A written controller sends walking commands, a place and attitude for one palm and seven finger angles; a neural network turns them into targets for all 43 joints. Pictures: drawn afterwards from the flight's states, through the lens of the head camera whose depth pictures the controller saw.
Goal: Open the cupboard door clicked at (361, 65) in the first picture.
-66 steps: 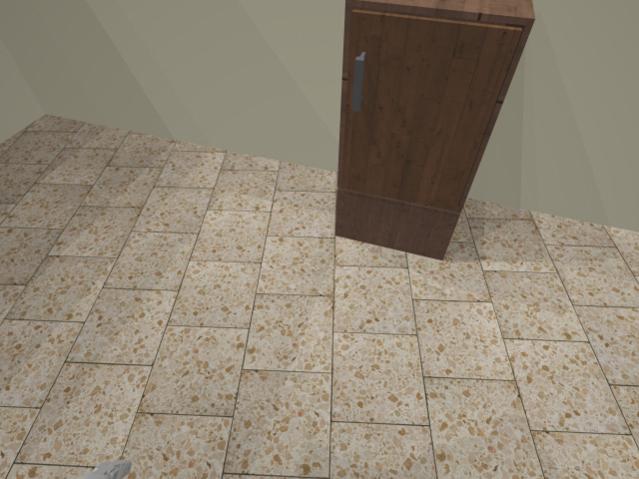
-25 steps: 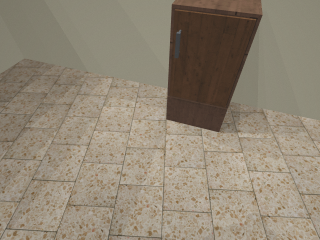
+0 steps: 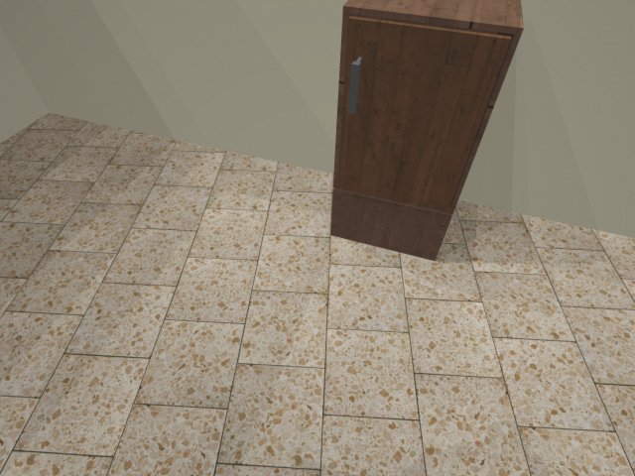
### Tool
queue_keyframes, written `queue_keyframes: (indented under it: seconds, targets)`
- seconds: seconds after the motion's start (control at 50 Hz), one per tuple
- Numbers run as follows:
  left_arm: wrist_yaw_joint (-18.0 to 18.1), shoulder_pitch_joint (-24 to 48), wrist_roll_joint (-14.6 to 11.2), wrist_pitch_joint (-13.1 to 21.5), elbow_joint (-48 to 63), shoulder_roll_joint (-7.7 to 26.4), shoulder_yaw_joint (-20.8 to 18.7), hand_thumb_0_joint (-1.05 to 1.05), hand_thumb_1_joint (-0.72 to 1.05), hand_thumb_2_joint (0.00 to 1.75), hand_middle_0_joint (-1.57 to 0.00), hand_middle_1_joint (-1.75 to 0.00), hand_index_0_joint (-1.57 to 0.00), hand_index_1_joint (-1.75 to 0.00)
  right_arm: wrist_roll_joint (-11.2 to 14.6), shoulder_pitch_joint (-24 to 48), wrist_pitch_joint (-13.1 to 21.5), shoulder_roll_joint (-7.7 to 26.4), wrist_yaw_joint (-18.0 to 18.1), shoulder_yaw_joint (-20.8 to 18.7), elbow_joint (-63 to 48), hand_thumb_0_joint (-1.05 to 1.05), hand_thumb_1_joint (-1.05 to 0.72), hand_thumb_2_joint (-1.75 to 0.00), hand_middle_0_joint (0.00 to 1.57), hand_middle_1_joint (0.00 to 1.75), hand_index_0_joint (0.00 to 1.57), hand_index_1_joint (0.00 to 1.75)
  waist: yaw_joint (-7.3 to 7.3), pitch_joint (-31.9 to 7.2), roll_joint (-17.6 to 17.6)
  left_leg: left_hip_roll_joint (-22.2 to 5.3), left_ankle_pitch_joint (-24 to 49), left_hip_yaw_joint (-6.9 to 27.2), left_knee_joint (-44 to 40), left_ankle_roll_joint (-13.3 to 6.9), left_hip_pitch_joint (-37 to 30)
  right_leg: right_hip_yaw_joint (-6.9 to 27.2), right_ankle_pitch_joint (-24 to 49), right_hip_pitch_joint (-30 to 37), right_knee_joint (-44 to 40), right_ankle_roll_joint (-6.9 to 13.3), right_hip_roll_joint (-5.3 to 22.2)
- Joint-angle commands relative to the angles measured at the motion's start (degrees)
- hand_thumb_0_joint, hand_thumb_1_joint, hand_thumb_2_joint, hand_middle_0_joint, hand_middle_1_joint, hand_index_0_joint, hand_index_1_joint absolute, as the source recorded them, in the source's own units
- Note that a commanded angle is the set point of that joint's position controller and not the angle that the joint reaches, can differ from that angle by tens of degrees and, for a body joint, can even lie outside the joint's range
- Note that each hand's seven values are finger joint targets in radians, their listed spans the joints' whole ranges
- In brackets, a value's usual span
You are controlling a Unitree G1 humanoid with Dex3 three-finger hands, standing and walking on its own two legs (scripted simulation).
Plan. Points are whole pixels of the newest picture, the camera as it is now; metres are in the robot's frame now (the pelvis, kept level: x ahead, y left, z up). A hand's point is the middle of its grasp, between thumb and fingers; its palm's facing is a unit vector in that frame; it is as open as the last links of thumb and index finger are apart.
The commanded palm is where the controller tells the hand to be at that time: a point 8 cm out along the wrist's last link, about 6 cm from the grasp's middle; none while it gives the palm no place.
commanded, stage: look at it before walking up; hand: left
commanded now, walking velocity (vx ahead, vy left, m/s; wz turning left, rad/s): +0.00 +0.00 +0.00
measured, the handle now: (355, 85) +1.15 -0.04 -0.05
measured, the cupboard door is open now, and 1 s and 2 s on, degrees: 0 0 0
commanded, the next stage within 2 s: walk to a spot facing it in 0.12 s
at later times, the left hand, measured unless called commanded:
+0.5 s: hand out of the picture +0.04 +0.21 -0.19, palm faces +0.03 -0.98 -0.20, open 7.4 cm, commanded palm none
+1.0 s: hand (247, 366) +0.33 +0.15 -0.19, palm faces -0.09 -0.97 -0.22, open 7.3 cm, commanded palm none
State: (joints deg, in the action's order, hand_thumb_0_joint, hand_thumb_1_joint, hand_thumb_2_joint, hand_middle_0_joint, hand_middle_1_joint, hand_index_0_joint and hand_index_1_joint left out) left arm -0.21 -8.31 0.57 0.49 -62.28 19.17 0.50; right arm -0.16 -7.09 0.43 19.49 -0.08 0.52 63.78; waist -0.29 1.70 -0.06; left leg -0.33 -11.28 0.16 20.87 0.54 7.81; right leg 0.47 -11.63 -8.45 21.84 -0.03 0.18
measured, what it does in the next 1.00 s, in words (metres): walks ahead: right foot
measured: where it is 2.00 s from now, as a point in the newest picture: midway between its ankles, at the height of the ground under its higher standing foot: (347, 414)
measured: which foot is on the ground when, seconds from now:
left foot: down 0.00-0.90, up 0.92-1.00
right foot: down 0.00-0.52, up 0.54-0.86, down 0.88-1.00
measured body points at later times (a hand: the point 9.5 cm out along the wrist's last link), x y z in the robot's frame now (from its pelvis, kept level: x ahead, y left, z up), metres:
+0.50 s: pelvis +0.05 +0.02 -0.01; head +0.03 +0.03 +0.44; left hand +0.04 +0.26 -0.17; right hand +0.06 -0.25 -0.16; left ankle +0.00 +0.13 -0.75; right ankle +0.00 -0.12 -0.75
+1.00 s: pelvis +0.22 -0.03 -0.03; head +0.25 -0.04 +0.42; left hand +0.34 +0.20 -0.17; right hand +0.09 -0.23 -0.18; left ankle +0.11 +0.11 -0.66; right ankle +0.30 -0.12 -0.75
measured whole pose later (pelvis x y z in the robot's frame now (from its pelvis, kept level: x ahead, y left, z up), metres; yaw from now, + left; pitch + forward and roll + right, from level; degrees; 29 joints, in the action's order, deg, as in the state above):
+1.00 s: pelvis +0.22 -0.03 -0.03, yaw -6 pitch -2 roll -1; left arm 0.5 -8.0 0.7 3.4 -57.6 10.8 -3.0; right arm -0.3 -24.0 1.0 7.9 1.4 -1.9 67.7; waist 1.8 6.6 -1.5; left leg -5.7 -26.3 -3.0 70.3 -0.2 17.6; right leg -8.5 -12.0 -22.5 36.3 4.8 -0.3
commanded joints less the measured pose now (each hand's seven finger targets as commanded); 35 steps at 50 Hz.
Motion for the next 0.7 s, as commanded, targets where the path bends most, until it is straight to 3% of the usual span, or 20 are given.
queue_keyframes:
  seconds: [0.0, 0.2, 0.24, 0.28, 0.32, 0.34, 0.4, 0.44, 0.46, 0.48, 0.5, 0.52, 0.54, 0.56, 0.62, 0.68]
  targets:
    - [0.87, 2.09, 0.09, 1.17, 3.68, 12.08, -2.26, 0.00, 0.90, 0.90, -0.20, -0.30, -0.20, -0.30, -0.24, 2.78, 1.61, 11.61, 0.76, -2.45, -3.50, 0.00, -0.90, -0.90, 0.20, 0.30, 0.20, 0.30, 0.17, -3.16, -0.03, -6.29, 6.98, 5.74, -3.06, -2.07, -0.78, 5.83, 5.92, -0.26, -3.99, 1.80, 6.84]
    - [0.89, 2.13, 0.07, 1.18, 3.46, 12.28, -2.30, 0.00, 0.90, 0.90, -0.20, -0.30, -0.20, -0.30, -0.16, 2.91, 1.64, 11.85, 0.83, -2.33, -3.45, 0.00, -0.90, -0.90, 0.20, 0.30, 0.20, 0.30, 0.15, -3.70, 0.25, -6.46, 8.78, 5.77, -3.28, -1.98, -1.28, 5.44, 7.90, 0.97, -3.89, 1.69, 6.78]
    - [1.11, -2.35, 0.14, -0.08, 1.46, 4.73, -0.74, 0.00, 0.90, 0.90, -0.20, -0.30, -0.20, -0.30, -0.66, -1.00, 0.56, 4.15, 0.47, -0.50, -1.67, 0.00, -0.90, -0.90, 0.20, 0.30, 0.20, 0.30, -0.01, -3.77, 0.66, -5.68, -0.25, 4.24, -2.48, -0.99, -0.59, 4.94, -3.46, 0.42, -3.71, 0.57, 6.25]
    - [0.60, -4.63, 0.59, -0.71, 1.24, 5.28, -1.08, 0.00, 0.90, 0.90, -0.20, -0.30, -0.20, -0.30, -1.07, -2.49, -0.11, 4.09, 0.23, -0.88, -1.63, 0.00, -0.90, -0.90, 0.20, 0.30, 0.20, 0.30, -0.31, 0.81, 1.57, -4.41, -14.75, 4.03, -1.68, -1.39, 4.22, 7.10, -17.85, -3.07, -4.91, 1.42, 5.84]
    - [0.09, -6.36, 0.85, -0.93, 1.84, 5.92, -1.86, 0.00, 0.90, 0.90, -0.20, -0.30, -0.20, -0.30, -1.37, -3.36, -0.28, 3.86, 0.07, -1.20, -2.44, 0.00, -0.90, -0.90, 0.20, 0.30, 0.20, 0.30, -0.71, 5.39, 3.77, -2.94, -20.66, 3.22, 1.25, -1.57, 10.22, 10.14, -25.44, -5.15, -6.14, 2.96, 6.39]
    - [-0.03, -7.81, 0.82, -0.80, 2.04, 5.98, -2.23, 0.00, 0.90, 0.90, -0.20, -0.30, -0.20, -0.30, -1.36, -3.85, -0.03, 3.21, 0.09, -1.24, -2.95, 0.00, -0.90, -0.90, 0.20, 0.30, 0.20, 0.30, -0.96, 6.28, 5.22, -2.20, -19.38, 2.08, 4.04, -1.60, 12.16, 12.00, -26.14, -4.62, -6.60, 4.11, 7.43]
    - [0.19, -11.76, 0.43, 0.22, 2.11, 6.52, -3.39, 0.00, 0.90, 0.90, -0.20, -0.30, -0.20, -0.30, -1.15, -5.80, 1.11, 1.22, 0.14, -1.52, -4.20, 0.00, -0.90, -0.90, 0.20, 0.30, 0.20, 0.30, -0.93, 3.35, 8.27, -1.57, -12.99, -2.17, 13.41, -1.38, 13.94, 17.47, -24.13, -0.36, -8.16, 8.16, 12.77]
    - [0.36, -10.90, 0.50, 0.78, 2.57, 5.71, -3.83, 0.00, 0.90, 0.90, -0.20, -0.30, -0.20, -0.30, -0.97, -8.41, 1.78, 0.31, 0.14, -1.78, -4.07, 0.00, -0.90, -0.90, 0.20, 0.30, 0.20, 0.30, 0.64, 4.30, 6.79, -2.70, -11.92, -3.33, 11.13, -1.32, 10.33, 15.50, -18.85, -3.73, -5.56, 8.81, 12.83]
    - [0.25, -9.88, 0.47, 0.77, 2.97, 4.55, -3.79, 0.00, 0.90, 0.90, -0.20, -0.30, -0.20, -0.30, -0.86, -10.94, 2.08, 0.01, 0.18, -1.99, -3.32, 0.00, -0.90, -0.90, 0.20, 0.30, 0.20, 0.30, 1.96, 5.34, 3.64, -3.15, -11.72, -2.96, 7.79, -1.77, 5.11, 11.85, -17.03, -8.59, -2.12, 7.81, 10.29]
    - [0.06, -8.61, 0.50, 0.69, 3.45, 2.12, -3.59, 0.00, 0.90, 0.90, -0.20, -0.30, -0.20, -0.30, -0.92, -15.72, 2.55, 0.48, 0.31, -2.25, -1.76, 0.00, -0.90, -0.90, 0.20, 0.30, 0.20, 0.30, 3.89, 5.82, -2.63, -5.82, -11.39, 2.30, 1.56, -3.21, -1.59, 6.43, -14.44, -14.44, 6.57, 5.60, 5.24]
    - [-0.25, -6.03, 0.46, 0.82, 4.99, -1.35, -3.04, 0.00, 0.90, 0.90, -0.20, -0.30, -0.20, -0.30, -1.43, -23.30, 3.13, 3.98, 0.65, -3.44, 0.90, 0.00, -0.90, -0.90, 0.20, 0.30, 0.20, 0.30, 6.48, 5.63, -15.79, -15.48, -9.93, 16.65, -6.17, -7.33, -8.64, -3.34, -13.05, -23.75, 24.81, 2.40, -1.41]
    - [0.12, -0.76, 0.74, 1.67, 7.65, -2.19, -2.68, 0.00, 0.90, 0.90, -0.20, -0.30, -0.20, -0.30, -1.62, -29.21, 3.44, 3.99, 1.55, -3.58, 2.57, 0.00, -0.90, -0.90, 0.20, 0.30, 0.20, 0.30, 8.12, 8.52, -16.64, -21.49, 2.61, 25.58, -9.56, -10.94, -13.52, -2.96, -20.06, -34.15, 35.20, 1.82, -1.42]
    - [0.13, 0.12, 0.66, 1.97, 7.89, -1.82, -3.10, 0.00, 0.90, 0.90, -0.20, -0.30, -0.20, -0.30, -1.30, -28.78, 3.53, 1.74, 2.06, -2.88, 2.75, 0.00, -0.90, -0.90, 0.20, 0.30, 0.20, 0.30, 6.76, 9.61, -8.68, -23.50, 12.13, 24.26, -7.58, -13.64, -14.30, 0.06, -18.05, -36.96, 40.38, 2.21, 2.30]
    - [-0.36, 0.16, 0.64, 2.23, 7.35, -2.11, -3.14, 0.00, 0.90, 0.90, -0.20, -0.30, -0.20, -0.30, -1.05, -27.41, 3.92, 0.21, 2.19, -2.76, 2.08, 0.00, -0.90, -0.90, 0.20, 0.30, 0.20, 0.30, 5.79, 8.40, -3.47, -22.93, 17.70, 20.72, -6.31, -14.20, -14.89, 0.25, -16.10, -37.17, 41.89, 2.03, 4.05]
    - [-1.28, -1.84, 0.74, 1.33, 6.31, -5.48, -3.28, 0.00, 0.90, 0.90, -0.20, -0.30, -0.20, -0.30, -1.05, -24.63, 4.94, -2.05, 2.60, -2.56, 1.68, 0.00, -0.90, -0.90, 0.20, 0.30, 0.20, 0.30, 2.94, 7.07, -6.49, -17.88, 18.53, 8.94, -8.10, -11.27, -12.56, -1.92, -9.93, -34.55, 40.92, 0.96, 5.54]
    - [-1.93, 0.65, 0.67, 0.79, 7.39, -7.54, -3.09, 0.00, 0.90, 0.90, -0.20, -0.30, -0.20, -0.30, -1.00, -25.03, 5.34, -3.84, 2.86, -2.41, 2.59, 0.00, -0.90, -0.90, 0.20, 0.30, 0.20, 0.30, 2.13, 8.72, -6.49, -14.79, 19.57, 1.65, -10.19, -9.22, -9.37, -5.32, -4.13, -31.64, 31.81, 1.16, 5.13]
